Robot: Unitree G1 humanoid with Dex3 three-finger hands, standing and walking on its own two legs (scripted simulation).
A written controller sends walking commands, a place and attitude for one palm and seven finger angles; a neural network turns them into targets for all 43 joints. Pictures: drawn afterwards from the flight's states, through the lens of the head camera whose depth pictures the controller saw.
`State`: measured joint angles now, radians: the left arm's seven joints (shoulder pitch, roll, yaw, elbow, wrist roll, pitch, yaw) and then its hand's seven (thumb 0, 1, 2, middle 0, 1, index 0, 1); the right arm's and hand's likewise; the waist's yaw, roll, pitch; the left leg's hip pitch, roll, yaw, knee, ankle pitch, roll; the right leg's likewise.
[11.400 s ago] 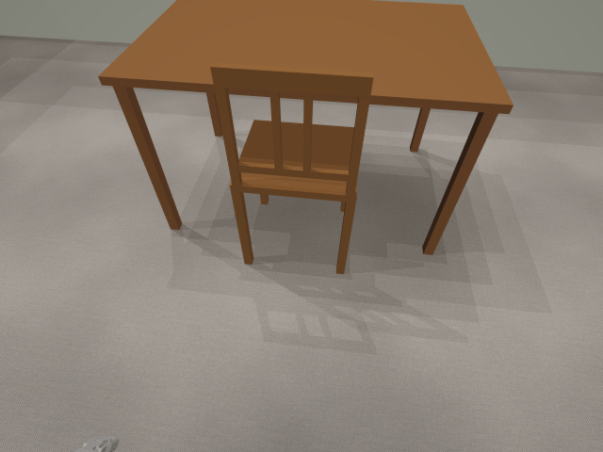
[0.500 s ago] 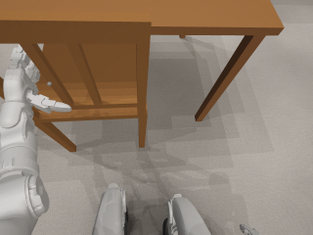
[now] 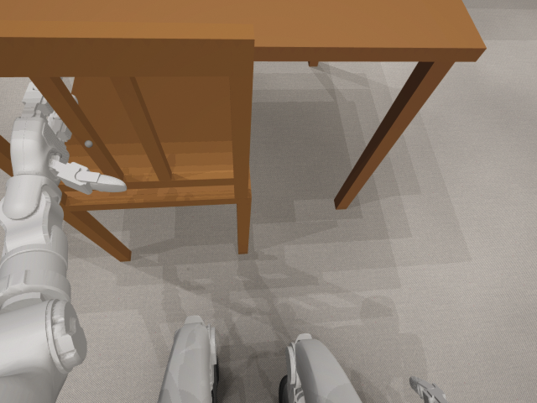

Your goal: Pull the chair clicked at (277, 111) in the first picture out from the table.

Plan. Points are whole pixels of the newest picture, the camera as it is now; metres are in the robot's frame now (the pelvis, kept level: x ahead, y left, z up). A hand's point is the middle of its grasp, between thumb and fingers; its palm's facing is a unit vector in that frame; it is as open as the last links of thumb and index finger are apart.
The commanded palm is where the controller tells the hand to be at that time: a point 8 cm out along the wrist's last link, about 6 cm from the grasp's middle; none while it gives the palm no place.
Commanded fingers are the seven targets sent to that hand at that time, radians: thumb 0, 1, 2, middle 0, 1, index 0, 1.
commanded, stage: hook a spindle and tug to test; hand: left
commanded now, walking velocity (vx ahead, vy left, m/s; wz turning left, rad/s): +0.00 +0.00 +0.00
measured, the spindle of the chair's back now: (87, 136) +0.49 +0.27 +0.02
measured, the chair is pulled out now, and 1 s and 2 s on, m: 0.00 0.00 0.06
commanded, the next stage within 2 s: step backward, pulling the chair out in 1.34 s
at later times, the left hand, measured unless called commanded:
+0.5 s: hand (93, 141) +0.47 +0.25 +0.04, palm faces +0.10 -0.99 -0.05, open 9.6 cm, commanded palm +0.44 +0.28 +0.04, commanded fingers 0.00 0.56 0.76 -0.50 -1.45 -0.50 -1.45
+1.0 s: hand (94, 144) +0.46 +0.24 +0.04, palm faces +0.12 -0.99 -0.04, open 5.3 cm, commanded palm +0.42 +0.28 +0.04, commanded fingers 0.00 0.90 0.90 -0.50 -1.45 -0.50 -1.45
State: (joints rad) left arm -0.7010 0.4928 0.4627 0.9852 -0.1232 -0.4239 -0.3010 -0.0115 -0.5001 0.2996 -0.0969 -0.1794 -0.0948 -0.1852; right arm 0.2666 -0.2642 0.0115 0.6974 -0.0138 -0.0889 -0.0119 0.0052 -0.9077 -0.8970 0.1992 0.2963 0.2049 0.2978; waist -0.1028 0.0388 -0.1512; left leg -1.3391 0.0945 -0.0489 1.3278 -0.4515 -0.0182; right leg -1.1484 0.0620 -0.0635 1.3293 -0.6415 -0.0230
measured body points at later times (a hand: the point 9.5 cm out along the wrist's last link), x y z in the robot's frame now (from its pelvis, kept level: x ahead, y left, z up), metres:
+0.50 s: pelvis +0.00 +0.00 +0.00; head +0.15 +0.02 +0.42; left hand +0.46 +0.30 +0.05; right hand +0.07 -0.27 -0.12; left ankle +0.08 +0.13 -0.60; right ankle -0.01 -0.11 -0.60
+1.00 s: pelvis +0.01 +0.00 +0.01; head +0.15 +0.03 +0.44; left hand +0.45 +0.29 +0.05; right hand +0.08 -0.26 -0.11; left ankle +0.08 +0.13 -0.60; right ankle -0.01 -0.11 -0.60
